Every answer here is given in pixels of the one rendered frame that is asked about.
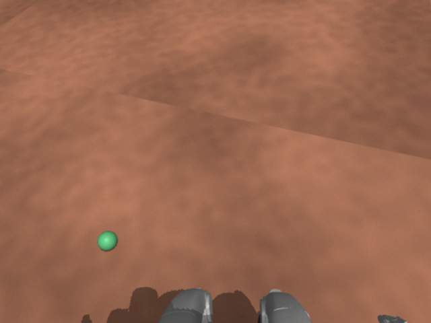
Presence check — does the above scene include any ball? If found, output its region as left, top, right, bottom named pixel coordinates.
left=98, top=231, right=117, bottom=250

